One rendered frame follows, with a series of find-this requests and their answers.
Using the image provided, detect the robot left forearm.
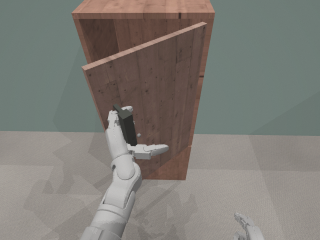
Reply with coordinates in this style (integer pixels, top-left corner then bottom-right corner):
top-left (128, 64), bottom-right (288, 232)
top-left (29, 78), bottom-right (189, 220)
top-left (80, 154), bottom-right (142, 240)

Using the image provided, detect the robot right hand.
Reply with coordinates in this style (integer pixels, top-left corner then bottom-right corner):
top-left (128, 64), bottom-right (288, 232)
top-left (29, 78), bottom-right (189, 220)
top-left (231, 212), bottom-right (265, 240)

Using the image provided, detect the handle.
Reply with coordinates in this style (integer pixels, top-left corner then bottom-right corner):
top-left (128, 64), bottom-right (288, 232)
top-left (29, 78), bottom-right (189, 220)
top-left (113, 104), bottom-right (138, 146)

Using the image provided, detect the robot left hand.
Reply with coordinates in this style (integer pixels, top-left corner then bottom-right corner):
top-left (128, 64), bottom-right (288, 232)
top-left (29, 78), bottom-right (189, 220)
top-left (105, 106), bottom-right (169, 161)

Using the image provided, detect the cupboard door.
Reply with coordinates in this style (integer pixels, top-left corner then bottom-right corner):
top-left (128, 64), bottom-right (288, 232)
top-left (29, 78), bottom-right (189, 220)
top-left (81, 22), bottom-right (207, 180)

